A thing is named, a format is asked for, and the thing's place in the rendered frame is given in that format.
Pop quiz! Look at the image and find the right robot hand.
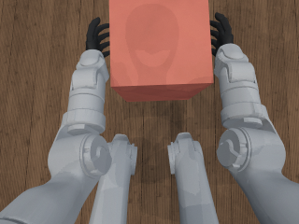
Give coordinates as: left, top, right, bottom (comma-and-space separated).
209, 12, 234, 57

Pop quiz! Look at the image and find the left robot hand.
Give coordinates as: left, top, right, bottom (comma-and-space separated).
85, 17, 110, 58

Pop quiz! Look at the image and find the robot left upper arm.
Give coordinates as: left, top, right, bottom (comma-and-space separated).
0, 133, 112, 224

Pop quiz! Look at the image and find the right robot forearm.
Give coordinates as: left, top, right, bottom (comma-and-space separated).
213, 43, 286, 155

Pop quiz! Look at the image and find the robot right thigh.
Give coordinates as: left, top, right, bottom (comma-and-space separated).
167, 138, 220, 224

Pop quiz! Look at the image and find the left robot forearm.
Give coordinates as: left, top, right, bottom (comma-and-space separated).
48, 49, 109, 163

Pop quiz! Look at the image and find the robot right upper arm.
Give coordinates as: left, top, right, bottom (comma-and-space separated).
216, 126, 299, 224

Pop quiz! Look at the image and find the carton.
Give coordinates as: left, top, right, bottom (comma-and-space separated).
108, 0, 214, 102

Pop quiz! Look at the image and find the robot right shin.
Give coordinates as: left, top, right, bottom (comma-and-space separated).
174, 132, 204, 161

